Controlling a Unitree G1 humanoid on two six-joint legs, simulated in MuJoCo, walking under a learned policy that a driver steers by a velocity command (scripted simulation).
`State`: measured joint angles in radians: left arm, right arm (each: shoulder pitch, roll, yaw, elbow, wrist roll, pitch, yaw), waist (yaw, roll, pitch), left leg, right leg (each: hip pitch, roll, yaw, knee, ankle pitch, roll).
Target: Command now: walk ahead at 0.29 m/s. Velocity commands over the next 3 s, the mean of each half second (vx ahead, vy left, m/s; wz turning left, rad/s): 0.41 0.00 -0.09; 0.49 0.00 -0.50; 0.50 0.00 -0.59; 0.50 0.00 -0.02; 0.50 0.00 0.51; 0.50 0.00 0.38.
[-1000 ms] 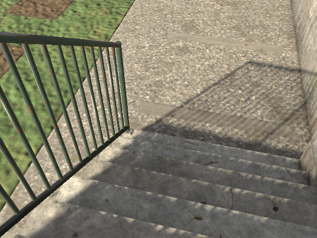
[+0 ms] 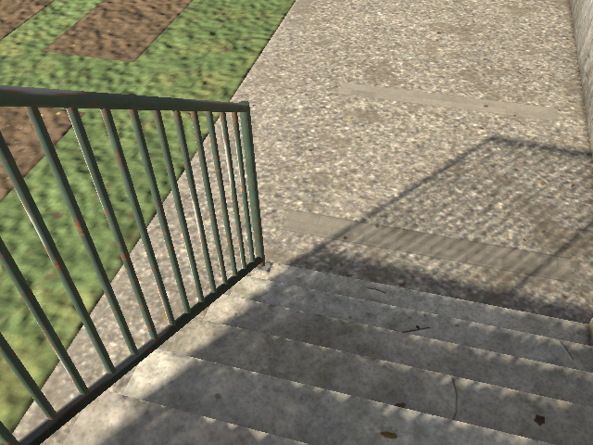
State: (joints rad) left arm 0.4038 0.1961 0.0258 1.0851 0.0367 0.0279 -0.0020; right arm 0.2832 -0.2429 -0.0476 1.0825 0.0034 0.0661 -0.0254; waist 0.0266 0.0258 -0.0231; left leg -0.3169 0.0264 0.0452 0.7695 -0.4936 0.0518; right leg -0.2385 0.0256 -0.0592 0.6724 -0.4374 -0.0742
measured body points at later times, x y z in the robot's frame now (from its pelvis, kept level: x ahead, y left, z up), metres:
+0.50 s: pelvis +0.17 +0.07 -0.06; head +0.19 +0.09 +0.39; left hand -0.07 +0.19 -0.18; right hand +0.44 -0.07 -0.14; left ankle +0.22 +0.19 -0.73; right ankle -0.02 -0.10 -0.71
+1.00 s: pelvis +0.50 +0.10 -0.30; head +0.52 +0.09 +0.14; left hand +0.34 +0.24 -0.43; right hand +0.68 -0.09 -0.41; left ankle +0.65 +0.20 -1.04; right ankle +0.47 -0.03 -0.92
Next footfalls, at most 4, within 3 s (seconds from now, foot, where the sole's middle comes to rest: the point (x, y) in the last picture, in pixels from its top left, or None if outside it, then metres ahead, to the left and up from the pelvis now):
0.36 left None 0.23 0.19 -0.79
0.82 right None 0.48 -0.03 -0.97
1.02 left None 0.67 0.20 -1.12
1.46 right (356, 434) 0.85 -0.10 -1.31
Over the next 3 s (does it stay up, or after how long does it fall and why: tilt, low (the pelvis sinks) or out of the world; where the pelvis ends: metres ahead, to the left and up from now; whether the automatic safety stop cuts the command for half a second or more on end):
stays up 1.62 -0.24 -1.08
